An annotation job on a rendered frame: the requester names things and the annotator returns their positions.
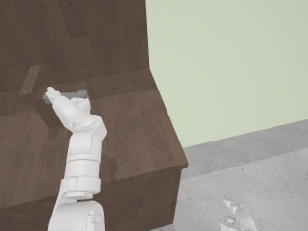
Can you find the tap lever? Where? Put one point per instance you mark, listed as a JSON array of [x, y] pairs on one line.
[[79, 94]]

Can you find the robot left forearm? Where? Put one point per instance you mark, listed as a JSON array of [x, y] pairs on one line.
[[81, 180]]

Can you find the counter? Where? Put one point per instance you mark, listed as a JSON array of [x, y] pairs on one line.
[[100, 46]]

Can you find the robot right hand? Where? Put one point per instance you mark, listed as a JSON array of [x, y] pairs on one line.
[[242, 220]]

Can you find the robot left upper arm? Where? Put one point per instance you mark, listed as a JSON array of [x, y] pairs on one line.
[[78, 216]]

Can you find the robot left hand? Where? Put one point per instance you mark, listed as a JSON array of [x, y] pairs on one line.
[[65, 108]]

